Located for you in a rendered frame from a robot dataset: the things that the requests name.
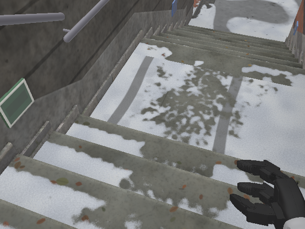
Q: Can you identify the right robot hand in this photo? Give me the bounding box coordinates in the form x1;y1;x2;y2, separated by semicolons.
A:
230;159;305;229

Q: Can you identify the right robot forearm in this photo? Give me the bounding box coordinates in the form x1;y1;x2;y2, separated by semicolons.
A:
283;217;305;229

